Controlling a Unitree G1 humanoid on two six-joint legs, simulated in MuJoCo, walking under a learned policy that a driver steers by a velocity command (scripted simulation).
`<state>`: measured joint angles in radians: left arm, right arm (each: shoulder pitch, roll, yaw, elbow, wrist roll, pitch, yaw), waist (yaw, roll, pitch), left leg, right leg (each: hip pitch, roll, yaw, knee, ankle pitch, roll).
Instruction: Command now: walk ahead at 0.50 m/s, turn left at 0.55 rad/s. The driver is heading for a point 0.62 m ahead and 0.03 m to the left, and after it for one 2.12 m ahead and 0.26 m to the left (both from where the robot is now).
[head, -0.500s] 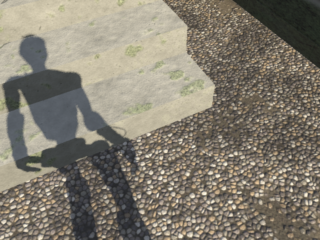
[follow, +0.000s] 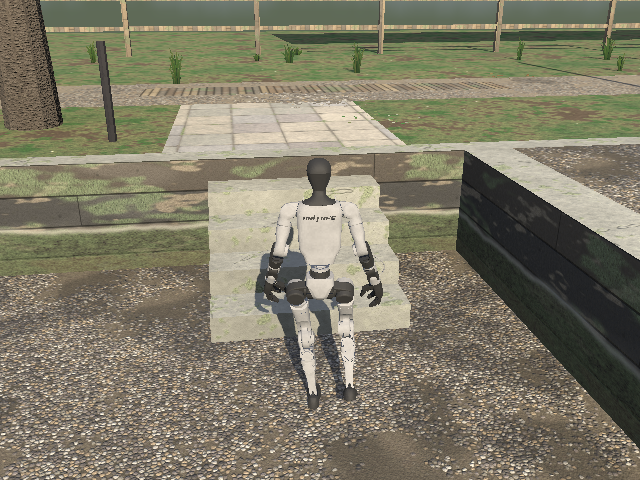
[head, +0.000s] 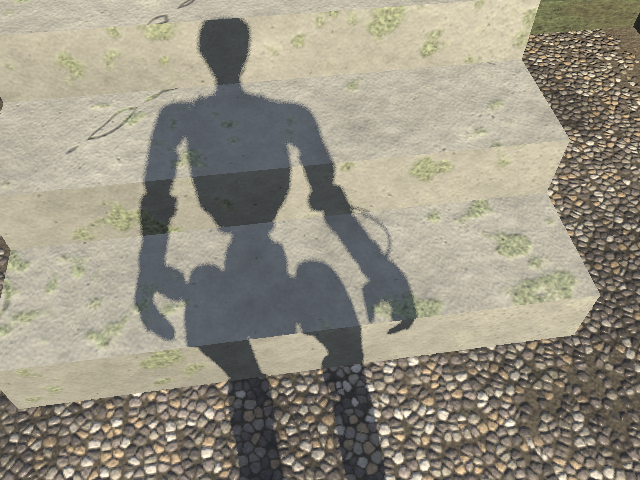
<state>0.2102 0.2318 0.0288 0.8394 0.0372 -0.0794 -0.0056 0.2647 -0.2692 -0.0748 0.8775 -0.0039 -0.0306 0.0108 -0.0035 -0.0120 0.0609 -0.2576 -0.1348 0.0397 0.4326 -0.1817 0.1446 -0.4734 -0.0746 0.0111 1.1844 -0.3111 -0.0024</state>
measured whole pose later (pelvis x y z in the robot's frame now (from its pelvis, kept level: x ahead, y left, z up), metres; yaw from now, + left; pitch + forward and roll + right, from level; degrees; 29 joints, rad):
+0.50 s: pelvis +0.28 -0.04 +0.00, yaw +17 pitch +1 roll -1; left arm 0.16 0.25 0.03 0.77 0.04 -0.08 0.01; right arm 0.30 -0.31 -0.06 0.85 -0.03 -0.05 0.01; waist -0.03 0.04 0.04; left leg -0.38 -0.05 -0.06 1.11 -0.36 0.07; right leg -0.32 0.01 -0.06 0.45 -0.15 -0.03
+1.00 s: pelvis +0.46 +0.06 +0.01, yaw +21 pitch +1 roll +0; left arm 0.29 0.22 0.04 0.90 0.04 -0.04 -0.02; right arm 0.33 -0.22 -0.02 0.93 -0.02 -0.07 0.00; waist 0.01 -0.04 -0.03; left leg -0.21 -0.06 0.04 0.39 -0.21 0.08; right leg -0.64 -0.07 -0.03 1.39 -0.27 -0.03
